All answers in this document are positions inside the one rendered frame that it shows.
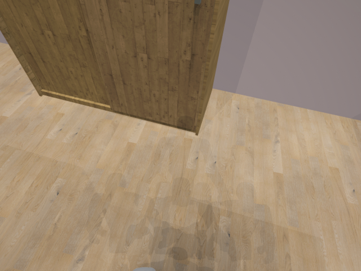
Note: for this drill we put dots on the wardrobe door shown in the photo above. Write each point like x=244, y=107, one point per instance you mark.
x=152, y=55
x=55, y=41

